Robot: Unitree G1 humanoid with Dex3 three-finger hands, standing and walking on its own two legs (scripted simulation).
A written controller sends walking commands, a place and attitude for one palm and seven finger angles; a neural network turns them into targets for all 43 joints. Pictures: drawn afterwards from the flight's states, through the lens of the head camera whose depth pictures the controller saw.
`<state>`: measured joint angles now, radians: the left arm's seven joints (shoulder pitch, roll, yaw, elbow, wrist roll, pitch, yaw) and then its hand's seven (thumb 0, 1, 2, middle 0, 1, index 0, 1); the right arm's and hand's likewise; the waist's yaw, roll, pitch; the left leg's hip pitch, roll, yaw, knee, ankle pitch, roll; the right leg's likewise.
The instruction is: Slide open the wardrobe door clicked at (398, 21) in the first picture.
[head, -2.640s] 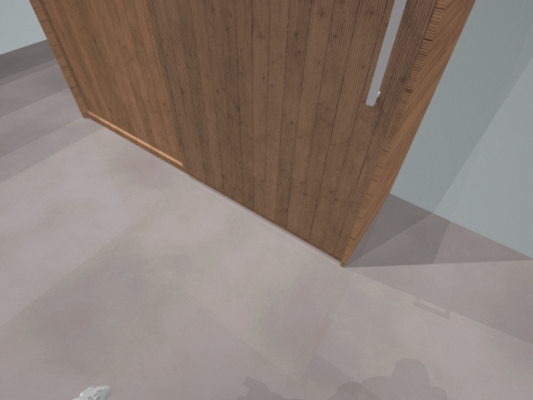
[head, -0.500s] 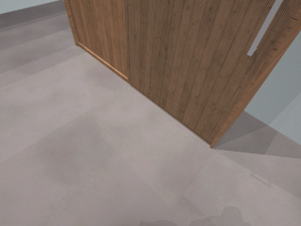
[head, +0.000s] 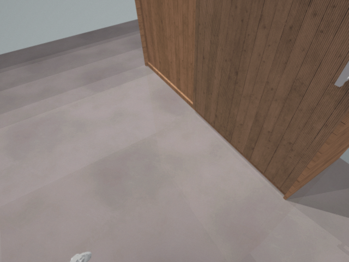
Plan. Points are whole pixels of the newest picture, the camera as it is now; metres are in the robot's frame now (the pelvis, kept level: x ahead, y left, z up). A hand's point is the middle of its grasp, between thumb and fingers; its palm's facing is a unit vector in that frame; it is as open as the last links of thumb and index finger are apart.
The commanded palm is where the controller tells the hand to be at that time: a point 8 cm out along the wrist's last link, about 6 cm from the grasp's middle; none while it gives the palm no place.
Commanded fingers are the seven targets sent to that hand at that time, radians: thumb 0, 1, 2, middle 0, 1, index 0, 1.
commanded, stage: walk to a spot facing it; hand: right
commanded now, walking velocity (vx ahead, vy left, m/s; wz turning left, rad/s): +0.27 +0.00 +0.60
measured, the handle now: out of the picture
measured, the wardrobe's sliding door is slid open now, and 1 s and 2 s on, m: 0.00 0.00 0.00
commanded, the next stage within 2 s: turn to face it in 1.42 s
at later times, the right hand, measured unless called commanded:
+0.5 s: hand (211, 208) +0.32 -0.10 -0.19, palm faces -0.39 +0.92 -0.10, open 7.4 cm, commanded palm none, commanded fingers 0.00 -0.90 -0.90 0.20 0.30 0.20 0.30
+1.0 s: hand (216, 165) +0.48 -0.13 -0.18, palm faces -0.41 +0.88 -0.22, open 7.4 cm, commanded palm none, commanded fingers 0.00 -0.90 -0.90 0.20 0.30 0.20 0.30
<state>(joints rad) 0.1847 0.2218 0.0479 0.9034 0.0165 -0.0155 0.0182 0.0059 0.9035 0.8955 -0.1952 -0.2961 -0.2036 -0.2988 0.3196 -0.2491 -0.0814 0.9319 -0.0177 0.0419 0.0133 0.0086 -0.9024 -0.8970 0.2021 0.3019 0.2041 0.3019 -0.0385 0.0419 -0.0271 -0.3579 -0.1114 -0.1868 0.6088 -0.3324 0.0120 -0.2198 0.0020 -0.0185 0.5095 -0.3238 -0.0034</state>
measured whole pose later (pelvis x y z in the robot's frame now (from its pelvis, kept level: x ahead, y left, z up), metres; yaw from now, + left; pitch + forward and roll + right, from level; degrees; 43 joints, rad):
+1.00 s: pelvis +0.37 +0.05 -0.01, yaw +34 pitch +1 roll +1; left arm 0.09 0.17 0.03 0.86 0.03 -0.05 0.00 0.00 0.90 0.90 -0.20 -0.30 -0.20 -0.30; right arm 0.35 -0.24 -0.09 0.96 -0.01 -0.01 0.00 0.01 -0.90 -0.90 0.20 0.30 0.20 0.30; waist -0.08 0.04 0.03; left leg -0.23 -0.04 -0.08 0.71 -0.46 0.01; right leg -0.41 -0.08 -0.10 0.61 -0.19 0.02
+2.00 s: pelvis +0.50 +0.11 +0.00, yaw +47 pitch +1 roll +3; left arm 0.28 0.14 0.04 0.97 0.03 0.02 0.01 0.01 0.91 0.90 -0.20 -0.30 -0.20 -0.30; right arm 0.18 -0.19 -0.08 0.97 -0.02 0.06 -0.02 0.01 -0.91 -0.90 0.20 0.30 0.20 0.30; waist 0.03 0.03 0.05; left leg -0.44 0.05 0.07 1.06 -0.45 -0.04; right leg -0.33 -0.01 -0.08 0.59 -0.28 -0.07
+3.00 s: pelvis +0.46 +0.12 -0.01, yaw +11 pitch +1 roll -1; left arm 0.09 0.23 0.05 0.88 0.02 0.04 -0.03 0.01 0.91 0.90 -0.19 -0.30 -0.20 -0.30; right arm 0.30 -0.25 -0.07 0.94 -0.01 0.05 -0.02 0.01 -0.90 -0.90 0.20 0.30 0.20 0.30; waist -0.04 0.05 0.11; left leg -0.31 0.19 0.21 0.88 -0.53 -0.06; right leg -0.31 0.00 -0.11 0.64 -0.34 -0.04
